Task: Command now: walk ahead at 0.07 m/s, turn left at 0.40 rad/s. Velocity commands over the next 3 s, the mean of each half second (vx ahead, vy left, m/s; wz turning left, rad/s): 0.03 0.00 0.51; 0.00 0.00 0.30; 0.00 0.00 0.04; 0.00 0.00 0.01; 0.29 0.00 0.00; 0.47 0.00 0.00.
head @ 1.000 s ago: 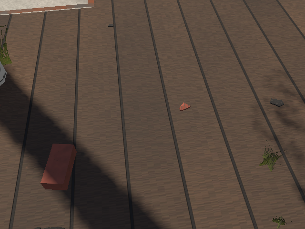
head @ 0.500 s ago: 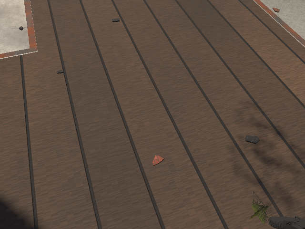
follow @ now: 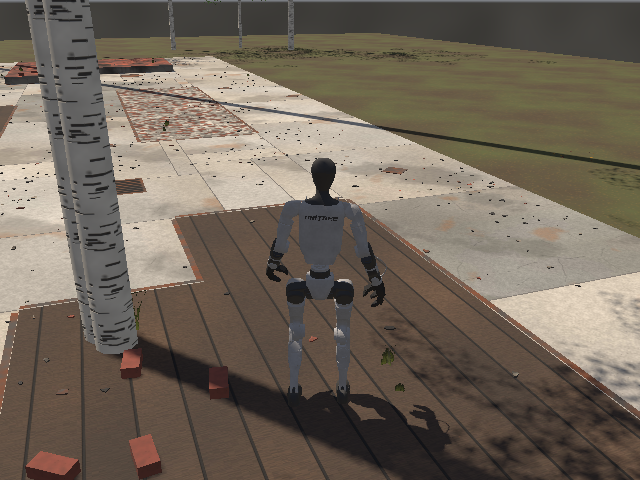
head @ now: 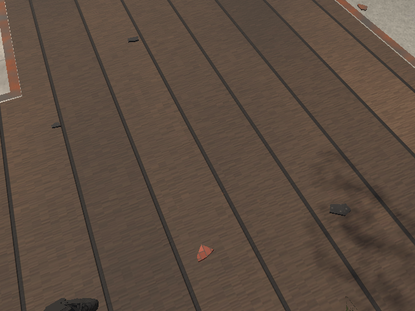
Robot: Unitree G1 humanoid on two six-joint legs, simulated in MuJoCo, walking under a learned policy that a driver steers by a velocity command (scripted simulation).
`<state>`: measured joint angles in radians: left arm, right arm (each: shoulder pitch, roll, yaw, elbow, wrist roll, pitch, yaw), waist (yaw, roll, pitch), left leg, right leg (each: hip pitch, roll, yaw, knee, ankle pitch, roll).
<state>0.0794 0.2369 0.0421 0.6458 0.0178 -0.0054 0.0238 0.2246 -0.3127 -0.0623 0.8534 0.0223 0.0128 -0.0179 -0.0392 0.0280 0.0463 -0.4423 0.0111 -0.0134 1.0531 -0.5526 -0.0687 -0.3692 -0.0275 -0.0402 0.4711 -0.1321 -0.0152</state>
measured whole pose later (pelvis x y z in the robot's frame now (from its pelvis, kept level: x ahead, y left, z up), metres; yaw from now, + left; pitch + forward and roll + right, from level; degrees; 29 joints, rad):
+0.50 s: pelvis +0.01 +0.05 +0.01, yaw +17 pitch +2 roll -3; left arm 0.10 0.31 0.10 0.78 0.00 0.01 0.05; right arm 0.21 -0.30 -0.06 0.70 0.01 0.02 -0.03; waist -0.01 -0.02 0.04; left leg -0.28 -0.04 -0.10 0.45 -0.19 0.06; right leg -0.52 0.02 0.07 0.95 -0.32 0.08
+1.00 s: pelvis +0.03 +0.02 +0.00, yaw +25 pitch +0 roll +0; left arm 0.13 0.24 0.04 0.84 0.00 0.00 0.01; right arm 0.18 -0.30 -0.06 0.75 0.01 0.05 -0.03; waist 0.01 0.03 0.05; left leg -0.22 0.01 -0.08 0.54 -0.30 -0.08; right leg -0.23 0.01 0.04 0.48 -0.25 0.00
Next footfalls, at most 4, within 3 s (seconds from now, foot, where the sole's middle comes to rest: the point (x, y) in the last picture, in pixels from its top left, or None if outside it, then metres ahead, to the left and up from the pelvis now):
0.22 left None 0.05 0.13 -0.77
0.72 right None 0.13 -0.08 -0.77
1.02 left None -0.01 0.16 -0.77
2.68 left None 0.36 0.31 -0.77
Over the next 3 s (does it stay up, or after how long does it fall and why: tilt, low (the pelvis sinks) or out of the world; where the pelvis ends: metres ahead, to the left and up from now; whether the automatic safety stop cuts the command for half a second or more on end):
stays up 0.39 0.23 0.01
